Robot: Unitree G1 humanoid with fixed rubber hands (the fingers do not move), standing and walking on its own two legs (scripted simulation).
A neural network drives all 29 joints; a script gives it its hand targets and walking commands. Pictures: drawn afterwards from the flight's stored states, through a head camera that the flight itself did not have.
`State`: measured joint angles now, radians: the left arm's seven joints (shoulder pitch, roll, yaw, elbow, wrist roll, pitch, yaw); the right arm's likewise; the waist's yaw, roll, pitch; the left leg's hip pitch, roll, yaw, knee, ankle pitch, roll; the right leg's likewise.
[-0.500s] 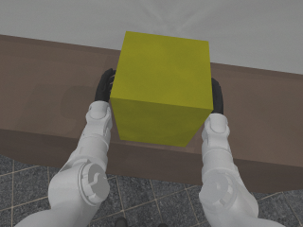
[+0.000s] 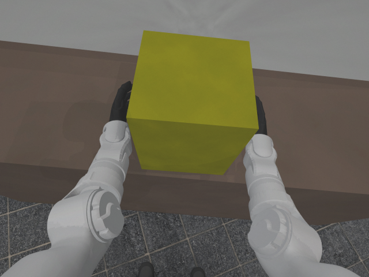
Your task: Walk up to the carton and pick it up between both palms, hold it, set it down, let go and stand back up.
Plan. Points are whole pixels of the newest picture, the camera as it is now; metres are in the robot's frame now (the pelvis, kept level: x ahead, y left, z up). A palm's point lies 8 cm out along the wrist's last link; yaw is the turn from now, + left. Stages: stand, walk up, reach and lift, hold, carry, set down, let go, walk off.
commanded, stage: set down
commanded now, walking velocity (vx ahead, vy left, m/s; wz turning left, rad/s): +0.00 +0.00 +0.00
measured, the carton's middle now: (188, 113) +0.47 +0.00 +0.01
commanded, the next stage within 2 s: none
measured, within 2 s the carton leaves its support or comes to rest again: neither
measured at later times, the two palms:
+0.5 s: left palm (100, 106) +0.47 +0.19 +0.02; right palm (272, 117) +0.46 -0.19 +0.02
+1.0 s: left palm (87, 83) +0.47 +0.19 +0.10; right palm (290, 100) +0.46 -0.20 +0.09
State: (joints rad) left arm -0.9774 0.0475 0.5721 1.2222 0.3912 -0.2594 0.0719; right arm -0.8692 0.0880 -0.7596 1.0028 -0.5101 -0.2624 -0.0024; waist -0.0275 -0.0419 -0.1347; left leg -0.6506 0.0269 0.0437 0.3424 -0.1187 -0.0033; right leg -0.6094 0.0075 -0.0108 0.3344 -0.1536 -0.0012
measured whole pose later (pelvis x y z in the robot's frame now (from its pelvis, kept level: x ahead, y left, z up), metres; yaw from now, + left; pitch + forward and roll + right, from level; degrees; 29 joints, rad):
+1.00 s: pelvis -0.04 -0.01 -0.03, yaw +0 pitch +29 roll -1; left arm -1.31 0.34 -0.17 1.49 -0.39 -0.11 0.06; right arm -1.15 -0.30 -0.05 1.30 0.31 -0.06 -0.02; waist -0.03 -0.02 -0.32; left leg -0.95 0.05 0.00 0.65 -0.20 -0.02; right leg -0.89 0.03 -0.05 0.63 -0.24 -0.02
